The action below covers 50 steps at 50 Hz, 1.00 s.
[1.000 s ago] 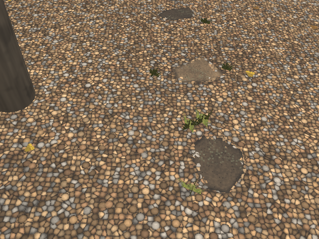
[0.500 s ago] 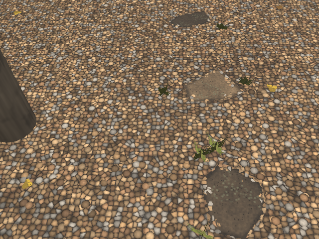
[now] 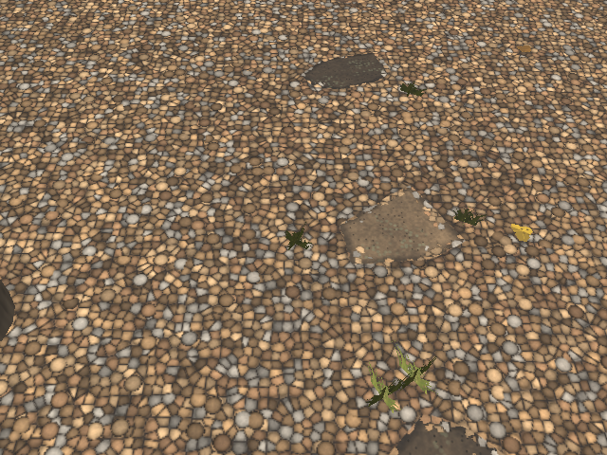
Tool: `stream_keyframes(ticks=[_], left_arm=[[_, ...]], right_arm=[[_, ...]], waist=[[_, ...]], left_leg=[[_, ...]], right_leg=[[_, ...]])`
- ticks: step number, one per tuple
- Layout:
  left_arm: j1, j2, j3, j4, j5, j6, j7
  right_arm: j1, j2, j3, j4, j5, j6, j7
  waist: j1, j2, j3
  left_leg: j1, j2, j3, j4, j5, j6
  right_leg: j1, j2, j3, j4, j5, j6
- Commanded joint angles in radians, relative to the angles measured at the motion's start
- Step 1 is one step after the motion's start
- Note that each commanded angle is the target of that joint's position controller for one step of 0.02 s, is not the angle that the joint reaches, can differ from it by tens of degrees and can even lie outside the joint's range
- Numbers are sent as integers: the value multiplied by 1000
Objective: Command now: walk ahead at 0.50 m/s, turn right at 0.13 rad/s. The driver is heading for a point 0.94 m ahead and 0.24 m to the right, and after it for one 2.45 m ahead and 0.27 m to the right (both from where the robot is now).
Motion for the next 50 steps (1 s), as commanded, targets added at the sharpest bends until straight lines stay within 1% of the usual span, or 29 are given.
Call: stream_keyframes(ticks=[1,3,7,12,15,16,17,18,19,20,21,22,23,25,27,29,32,35,39,41,42,43,44,45,46,47,48,49,50], left_arm=[[47,52,14,-42,0,15,4],[-18,43,13,-62,3,19,5],[-124,25,8,-92,2,8,-11],[-236,23,8,-157,2,6,-37],[-213,51,23,-183,5,10,-52],[-145,75,38,-176,6,13,-52],[-2,114,64,-142,3,16,-47],[171,188,99,-104,-1,23,-31],[186,298,119,-106,-10,25,-20],[205,229,97,-133,-7,15,-22],[173,174,82,-130,3,6,-21],[122,151,75,-136,3,1,-18],[56,126,67,-150,6,2,-17],[-4,98,56,-178,20,3,-11],[0,111,61,-176,12,0,-2],[21,132,66,-165,9,1,12],[62,122,61,-139,6,5,23],[124,129,59,-105,4,7,22],[166,131,61,-71,4,18,24],[154,138,64,-65,6,27,27],[133,133,61,-69,6,30,27],[118,107,48,-81,13,31,25],[160,55,28,-102,34,24,26],[272,4,12,-95,7,9,21],[193,102,29,-91,-8,1,19],[83,128,38,-116,-14,-2,16],[26,115,35,-129,-2,-6,15],[7,103,38,-134,11,-8,13],[26,85,38,-131,12,-7,10]], right_arm=[[-24,-132,-36,-43,1,-31,-7],[-3,-146,-41,-22,-7,-32,-15],[5,-165,-43,1,-6,-28,-27],[61,-185,-54,50,13,-2,-34],[39,-216,-65,51,20,24,-46],[28,-228,-69,45,19,34,-52],[12,-224,-67,37,19,46,-60],[29,-196,-53,19,6,44,-68],[129,-55,-7,-33,-26,17,-52],[64,-111,-9,-34,2,-23,-34],[-26,-168,-24,-63,40,-47,-21],[-66,-160,-18,-74,37,-61,-22],[-84,-159,-22,-72,12,-64,-29],[-62,-164,-32,-73,-7,-44,-31],[-49,-136,-27,-74,-14,-23,-33],[-99,-112,-18,-90,-16,-13,-35],[-197,-76,-3,-104,-11,-19,-26],[-285,-79,-1,-125,4,-30,-12],[-325,-112,-13,-148,6,-42,2],[-274,-128,-22,-141,7,-45,2],[-185,-148,-35,-116,4,-48,-3],[-48,-184,-51,-89,-5,-50,-7],[111,-255,-68,-72,-15,-48,-11],[170,-268,-77,-27,-1,-36,0],[151,-175,-53,-34,26,-33,1],[80,-141,-42,-43,22,-26,-4],[29,-131,-34,-51,9,-20,-5],[0,-116,-28,-52,0,-18,-5],[-13,-108,-23,-51,-8,-20,-6]], waist=[[28,111,-49],[8,97,-18],[-32,95,10],[-68,82,45],[-29,109,8],[11,125,-45],[91,111,-124],[162,36,-225],[63,-232,-310],[118,-151,-437],[136,-97,-303],[107,-14,-211],[66,37,-144],[11,6,-111],[-4,6,-92],[7,7,-64],[57,-19,-50],[102,-30,-27],[104,-40,-6],[70,-63,-19],[19,-60,-68],[-48,-42,-188],[-83,106,-347],[-44,373,-408],[-78,227,-296],[-78,147,-162],[-56,83,-87],[-33,75,-45],[-7,104,-47]], left_leg=[[101,281,-221,-247,191,188],[106,276,-156,-271,194,177],[125,250,-25,-292,188,130],[298,311,28,-244,230,103],[377,328,65,-102,560,70],[379,319,84,11,731,54],[328,283,119,205,807,26],[118,241,126,485,611,-14],[-345,36,83,853,-259,-87],[-483,-5,-144,998,-444,-81],[-569,55,-170,1000,-361,-57],[-552,99,-158,923,-274,-41],[-499,131,-151,829,-222,-46],[-382,155,-155,743,-172,-63],[-358,152,-133,664,-146,-95],[-368,141,-113,541,-40,-124],[-296,113,-95,301,201,-130],[-258,90,-91,185,308,-114],[-323,83,-105,104,181,-60],[-262,66,-84,83,92,-26],[-134,41,-56,45,102,1],[99,99,-101,78,154,51],[421,285,-344,116,181,145],[641,443,-759,-15,-63,274],[580,422,-767,-72,-269,232],[449,386,-622,-94,-251,191],[322,344,-523,-122,-139,175],[239,311,-460,-147,-44,172],[189,286,-413,-169,24,166]], right_leg=[[-119,-61,34,-54,80,28],[-164,-59,50,-156,185,40],[-129,-24,14,-391,401,29],[-181,-6,-16,-517,366,-14],[-118,46,-83,-531,211,-62],[-19,84,-116,-527,166,-83],[171,132,-139,-567,192,-113],[474,76,-1,-578,217,-166],[825,-180,548,-651,67,-350],[917,-252,821,-804,-62,-405],[840,-227,677,-824,-20,-350],[702,-182,549,-822,63,-313],[560,-147,460,-831,177,-289],[406,-104,381,-873,331,-285],[329,-84,319,-894,422,-294],[285,-58,255,-909,447,-279],[254,-2,170,-905,384,-218],[284,-30,197,-902,293,-203],[464,-106,273,-820,355,-191],[510,-117,283,-762,504,-173],[507,-82,253,-671,661,-154],[434,-33,210,-493,690,-126],[213,69,146,-189,394,-80],[-120,194,101,85,-245,-20],[-238,129,159,165,-239,-24],[-273,83,120,157,-144,-25],[-249,42,80,111,-71,-19],[-224,13,68,52,-23,-12],[-173,-9,63,16,6,-7]])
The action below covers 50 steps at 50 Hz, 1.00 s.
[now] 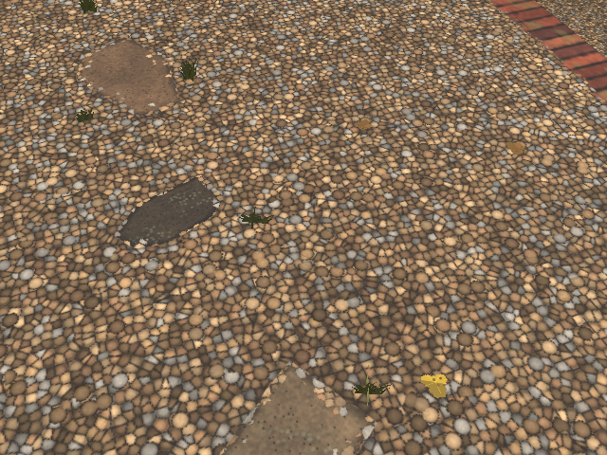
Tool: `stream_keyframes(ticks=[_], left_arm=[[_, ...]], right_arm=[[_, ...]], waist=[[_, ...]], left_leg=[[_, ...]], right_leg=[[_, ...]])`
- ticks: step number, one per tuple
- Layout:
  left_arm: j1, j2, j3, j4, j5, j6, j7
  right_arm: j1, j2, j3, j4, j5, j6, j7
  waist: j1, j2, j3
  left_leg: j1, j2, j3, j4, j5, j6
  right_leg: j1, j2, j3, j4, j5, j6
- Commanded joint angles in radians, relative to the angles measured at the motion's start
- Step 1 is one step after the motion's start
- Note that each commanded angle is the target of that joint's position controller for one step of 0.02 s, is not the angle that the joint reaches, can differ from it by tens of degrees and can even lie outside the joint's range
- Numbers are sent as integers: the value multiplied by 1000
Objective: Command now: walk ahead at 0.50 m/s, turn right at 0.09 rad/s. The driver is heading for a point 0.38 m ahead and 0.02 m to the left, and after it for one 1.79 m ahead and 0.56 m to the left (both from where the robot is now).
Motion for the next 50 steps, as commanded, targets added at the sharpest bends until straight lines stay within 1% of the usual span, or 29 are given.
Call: stream_keyframes(ticks=[1,4,8,13,15,16,17,18,19,20,21,22,23,24,25,27,29,33,37,40,42,43,44,45,46,47,48,49,50], left_arm=[[-40,92,29,-92,5,-22,-3],[-85,55,17,-110,13,-15,-1],[-214,28,4,-138,13,-27,-10],[-348,40,6,-181,-1,-40,-31],[-358,57,13,-191,4,-45,-39],[-324,72,21,-185,12,-50,-40],[-234,95,34,-160,23,-56,-37],[-115,140,52,-128,37,-62,-30],[29,222,69,-113,63,-59,-18],[44,234,68,-107,52,-40,-20],[37,163,56,-122,38,-22,-17],[-37,129,43,-123,28,-16,-12],[-101,102,33,-117,23,-14,-9],[-151,81,27,-113,25,-14,-10],[-192,80,28,-107,36,-17,-12],[-251,86,33,-100,49,-25,-11],[-262,102,41,-84,45,-25,0],[-265,127,50,-57,36,-3,24],[-241,165,63,-32,20,26,21],[-238,187,73,-18,-2,42,16],[-207,166,71,6,-16,49,14],[-158,126,62,19,5,48,10],[-192,75,42,-30,54,42,3],[-272,102,49,-51,46,41,9],[-301,122,56,-53,18,45,11],[-287,115,57,-43,8,48,18],[-280,125,62,-32,15,51,27],[-276,134,66,-31,21,52,32],[-266,127,65,-29,21,52,32]], right_arm=[[51,-101,-22,-32,-7,-5,-3],[65,-136,-31,-9,7,-9,-8],[103,-164,-37,19,14,4,-18],[191,-179,-41,72,25,24,-23],[196,-182,-43,87,25,37,-28],[192,-187,-45,90,23,45,-32],[168,-194,-45,86,23,51,-37],[161,-176,-37,75,18,50,-39],[172,-109,-11,35,-15,41,-38],[360,-26,17,67,-1,35,-32],[300,-155,-18,84,25,39,-35],[195,-179,-32,48,41,48,-39],[160,-160,-31,44,33,61,-48],[160,-148,-36,46,21,82,-55],[186,-126,-38,48,22,106,-59],[208,-100,-41,40,20,137,-69],[168,-93,-44,9,13,148,-71],[73,-86,-43,-41,10,149,-50],[-5,-105,-50,-92,11,159,-27],[-20,-111,-58,-119,12,168,-13],[21,-131,-71,-112,7,166,-15],[68,-215,-98,-107,7,162,-32],[89,-329,-119,-124,0,160,-51],[116,-284,-104,-133,-26,135,-39],[91,-258,-96,-129,-23,114,-32],[37,-238,-93,-131,-6,102,-36],[-9,-204,-82,-139,12,102,-42],[-41,-193,-76,-147,17,107,-50],[-49,-192,-73,-154,10,111,-54]], waist=[[-18,110,-26],[-16,107,-7],[-58,91,10],[-97,95,39],[-80,98,46],[-54,107,23],[2,111,-33],[58,92,-130],[91,-51,-303],[41,-272,-481],[87,-133,-464],[71,-106,-303],[39,-58,-215],[6,-61,-155],[-30,-90,-125],[-61,-108,-96],[-59,-101,-83],[-31,-72,-84],[-2,-61,-65],[-9,-72,-63],[-34,-41,-75],[-30,107,-104],[-13,394,-108],[-84,270,-198],[-75,182,-181],[-44,141,-154],[-28,113,-137],[-9,126,-131],[1,138,-140]], left_leg=[[228,270,-343,-262,90,180],[184,263,-252,-306,213,199],[178,219,-142,-322,255,162],[272,264,-143,-287,234,142],[324,283,-161,-228,321,121],[342,275,-165,-167,432,103],[332,243,-151,-60,583,77],[262,183,-124,96,581,36],[17,98,-92,399,219,-19],[-250,-14,-105,708,-535,-73],[-279,24,-191,794,-516,-79],[-350,60,-153,805,-466,-83],[-342,97,-124,766,-403,-97],[-291,122,-116,729,-351,-107],[-203,135,-104,712,-310,-117],[-146,127,-75,687,-253,-133],[-167,143,-75,615,-183,-132],[-136,160,-53,441,-55,-113],[-128,148,-12,323,-104,-89],[-89,126,21,197,-137,-55],[44,86,31,10,34,-8],[187,158,-103,-63,360,45],[361,389,-439,-46,759,218],[354,442,-525,-69,694,336],[342,393,-439,-81,635,306],[320,342,-376,-78,552,249],[297,317,-350,-81,500,211],[251,299,-331,-89,491,197],[227,282,-322,-93,498,196]], right_leg=[[-260,-116,21,-38,85,20],[-276,-131,-12,-171,142,49],[-231,-115,-40,-434,381,56],[-206,-79,-47,-592,446,32],[-185,-67,-39,-638,384,7],[-126,-48,-46,-661,363,-6],[12,-18,-69,-702,403,-27],[224,-49,-59,-713,573,-57],[576,-269,135,-604,939,-134],[827,-505,431,-608,1044,-300],[729,-449,412,-659,910,-267],[608,-408,277,-688,869,-231],[473,-362,196,-727,844,-207],[344,-337,132,-771,795,-195],[223,-313,76,-822,749,-190],[113,-305,-1,-884,696,-210],[110,-317,-45,-912,643,-216],[145,-319,-119,-933,495,-207],[224,-355,-132,-899,443,-197],[286,-373,-138,-816,474,-158],[258,-320,-190,-687,428,-75],[157,-234,-263,-498,303,7],[-172,-68,-304,-196,-217,113],[-253,-21,-103,-2,-323,121],[-282,-39,-46,59,-259,104],[-298,-55,-26,41,-175,91],[-302,-65,-14,4,-118,89],[-260,-61,-11,-16,-71,92],[-223,-45,-16,-29,-37,97]])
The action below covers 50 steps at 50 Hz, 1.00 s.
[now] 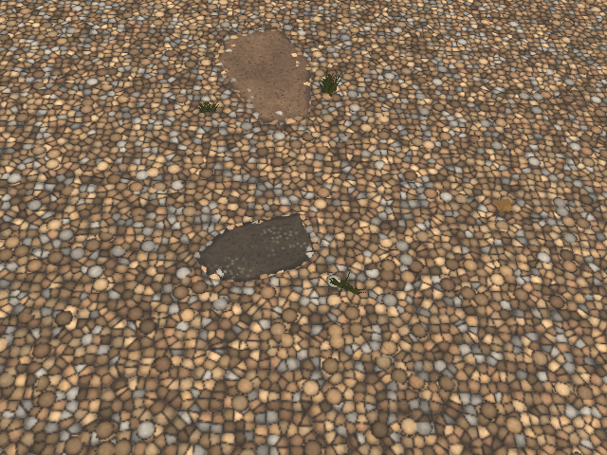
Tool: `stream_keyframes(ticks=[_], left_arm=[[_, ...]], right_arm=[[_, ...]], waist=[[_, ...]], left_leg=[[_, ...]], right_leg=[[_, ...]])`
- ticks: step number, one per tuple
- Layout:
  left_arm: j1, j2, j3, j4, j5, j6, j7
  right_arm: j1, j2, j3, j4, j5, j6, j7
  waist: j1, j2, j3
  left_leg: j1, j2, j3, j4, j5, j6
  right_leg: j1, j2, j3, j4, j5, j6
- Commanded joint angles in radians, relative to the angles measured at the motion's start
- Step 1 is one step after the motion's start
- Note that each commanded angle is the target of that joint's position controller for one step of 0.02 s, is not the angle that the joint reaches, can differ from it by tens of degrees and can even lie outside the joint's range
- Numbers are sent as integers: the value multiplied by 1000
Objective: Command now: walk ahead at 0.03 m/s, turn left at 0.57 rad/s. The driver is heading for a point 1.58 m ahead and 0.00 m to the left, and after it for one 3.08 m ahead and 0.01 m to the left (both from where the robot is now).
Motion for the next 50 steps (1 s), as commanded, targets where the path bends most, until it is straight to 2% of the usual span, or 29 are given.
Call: stream_keyframes(ticks=[1,4,6,11,13,14,15,16,17,18,19,20,21,23,24,25,26,27,28,29,30,31,32,33,35,40,50], left_arm=[[6,83,23,-60,-2,-12,9],[-11,59,13,-63,-6,-12,8],[-6,57,10,-59,-7,-10,2],[6,69,10,-56,-13,-13,-15],[45,57,7,-44,-10,-23,-25],[64,59,6,-38,-1,-28,-29],[82,110,13,-44,18,-31,-26],[43,175,21,-48,27,-28,-20],[24,121,7,-52,38,-33,-19],[7,97,-3,-59,38,-41,-18],[-1,105,-1,-52,27,-45,-14],[-7,106,-3,-49,12,-49,-12],[-11,96,-7,-41,3,-50,-9],[-15,83,-11,-23,-3,-38,-9],[-2,79,-12,-14,-2,-31,-9],[17,81,-12,-4,-1,-24,-9],[23,84,-13,3,-5,-18,-10],[31,81,-16,11,-12,-16,-11],[63,75,-19,22,-13,-21,-13],[80,65,-25,25,1,-32,-20],[109,54,-26,33,9,-42,-27],[57,62,-29,41,12,-43,-27],[25,62,-28,42,10,-40,-26],[18,53,-29,49,7,-35,-21],[30,52,-29,64,4,-22,-11],[41,49,-27,111,4,-12,0],[70,52,-28,196,0,-14,10]], right_arm=[[-29,-160,-41,-77,1,-13,-18],[-15,-177,-49,-77,5,-7,-26],[-27,-183,-50,-80,3,-1,-28],[-38,-159,-34,-66,-6,8,-15],[-63,-141,-22,-61,2,12,-14],[-49,-124,-14,-53,3,12,-16],[-16,-88,-2,-47,-11,7,-17],[37,-63,3,-50,-17,-2,-14],[-8,-108,-7,-55,-24,-7,-18],[-39,-154,-25,-50,-12,-6,-23],[-42,-154,-32,-38,-5,0,-27],[-31,-142,-33,-26,-6,8,-31],[-20,-118,-28,-16,-6,14,-31],[-12,-54,-5,0,-4,12,-26],[-25,-32,4,5,-1,9,-24],[-29,-30,4,14,4,7,-23],[-10,-36,2,31,8,6,-22],[11,-41,0,48,7,7,-20],[7,-67,-3,53,-1,8,-20],[2,-119,-11,44,-10,11,-25],[-6,-158,-20,59,-12,15,-24],[-13,-107,-12,58,-15,11,-12],[-17,-75,-1,67,-23,4,-6],[-18,-77,1,78,-26,-2,-6],[-9,-74,5,99,-23,-18,-7],[11,-66,15,143,-19,-32,-15],[31,-52,29,222,-14,-37,-19]], waist=[[22,142,-198],[6,144,-198],[2,161,-198],[-18,194,-169],[14,185,-158],[25,163,-151],[8,60,-162],[-62,-145,-135],[-20,-197,-135],[-1,-158,-108],[-1,-140,-102],[-1,-130,-95],[-6,-115,-95],[-9,-118,-101],[8,-132,-112],[19,-140,-124],[11,-140,-132],[0,-135,-131],[10,-111,-134],[29,-34,-153],[72,88,-155],[32,83,-141],[25,73,-115],[26,77,-97],[31,98,-65],[30,80,-37],[24,40,-42]], left_leg=[[237,236,-268,-128,529,196],[234,221,-286,-122,461,192],[200,216,-297,-122,383,189],[136,208,-349,-101,279,175],[111,180,-351,-64,242,142],[79,149,-343,-48,178,103],[18,84,-286,41,35,41],[-78,-58,-140,145,-210,-21],[-53,-33,-113,250,-354,-63],[-60,-19,-123,355,-363,-80],[-90,-22,-122,422,-359,-95],[-111,-12,-131,458,-344,-111],[-109,3,-138,452,-324,-124],[-45,19,-75,309,-291,-137],[-7,21,-48,222,-264,-139],[32,17,-27,139,-213,-139],[83,10,-8,26,-126,-133],[147,3,7,-116,0,-118],[214,21,-25,-169,98,-97],[291,93,-96,-129,282,-69],[247,105,-100,-58,249,-18],[176,95,-103,-73,132,3],[143,90,-108,-94,74,-2],[123,81,-104,-104,57,-15],[101,76,-103,-109,71,-31],[79,67,-100,-120,18,-33],[102,48,-79,-117,32,-29]], right_leg=[[-89,-1,74,-11,79,9],[-43,17,85,-177,112,25],[13,22,85,-251,129,29],[136,21,63,-396,127,7],[229,26,40,-577,236,-20],[302,9,50,-691,354,-42],[381,-118,172,-736,456,-85],[382,-260,332,-746,613,-200],[286,-348,428,-787,565,-316],[280,-325,414,-797,538,-329],[302,-294,377,-788,539,-311],[325,-275,343,-775,553,-294],[341,-261,315,-758,589,-280],[352,-196,224,-730,643,-247],[364,-180,204,-715,677,-241],[379,-175,199,-701,706,-242],[384,-166,191,-684,709,-235],[376,-155,183,-676,684,-217],[349,-146,189,-682,621,-181],[292,-125,167,-668,530,-132],[295,-54,93,-683,389,-87],[341,-29,58,-664,322,-51],[347,-24,52,-651,318,-40],[346,-27,52,-644,329,-43],[338,-28,54,-643,355,-48],[338,-24,53,-651,334,-38],[332,-23,51,-664,351,-28]])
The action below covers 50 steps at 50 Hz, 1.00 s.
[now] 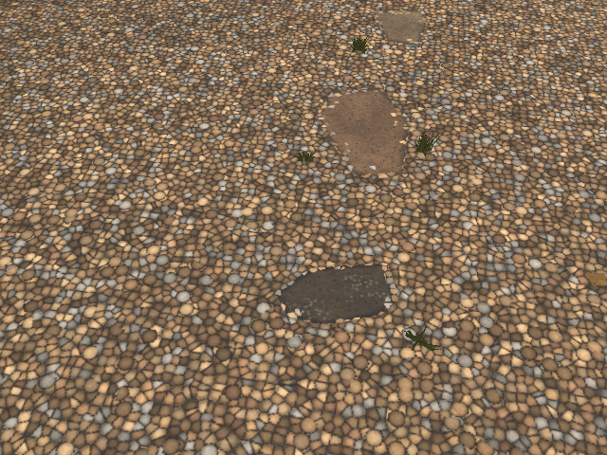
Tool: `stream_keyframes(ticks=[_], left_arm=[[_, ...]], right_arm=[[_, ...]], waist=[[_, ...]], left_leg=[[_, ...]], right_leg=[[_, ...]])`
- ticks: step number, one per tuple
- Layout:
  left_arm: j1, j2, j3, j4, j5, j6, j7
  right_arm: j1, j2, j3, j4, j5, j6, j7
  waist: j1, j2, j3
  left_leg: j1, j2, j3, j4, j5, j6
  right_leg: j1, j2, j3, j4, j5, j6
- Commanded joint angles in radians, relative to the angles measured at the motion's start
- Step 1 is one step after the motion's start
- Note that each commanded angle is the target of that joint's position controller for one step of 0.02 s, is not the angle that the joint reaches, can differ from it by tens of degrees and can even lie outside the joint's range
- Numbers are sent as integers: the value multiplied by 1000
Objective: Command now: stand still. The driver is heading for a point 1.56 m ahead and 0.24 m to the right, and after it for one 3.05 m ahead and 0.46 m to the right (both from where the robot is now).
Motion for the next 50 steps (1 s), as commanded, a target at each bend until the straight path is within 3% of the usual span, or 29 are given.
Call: stream_keyframes(ticks=[1,23,47,48,50], left_arm=[[-11,108,17,-20,-1,-11,6],[68,76,1,54,-4,-6,19],[140,35,-12,65,-7,-7,21],[159,22,-16,75,-6,-6,22],[165,39,-8,73,-17,-3,27]], right_arm=[[3,-125,-25,-24,2,-11,-4],[59,-102,-5,101,8,-8,-10],[135,-61,8,160,11,-6,-17],[155,-48,11,172,11,-4,-17],[155,-71,2,167,21,0,-24]], waist=[[-4,11,-20],[-9,1,-5],[-15,-1,14],[-15,0,-9],[-16,7,36]], left_leg=[[-62,46,-41,-116,123,19],[-72,21,-2,-108,139,9],[-89,14,15,-97,116,-1],[-81,4,25,-102,20,1],[-138,-14,30,-86,-298,31]], right_leg=[[35,-7,3,-57,105,-13],[23,3,-6,-53,117,-24],[-1,13,-9,-48,97,-34],[9,24,-20,-52,-1,-36],[-49,52,-37,-25,-329,-60]])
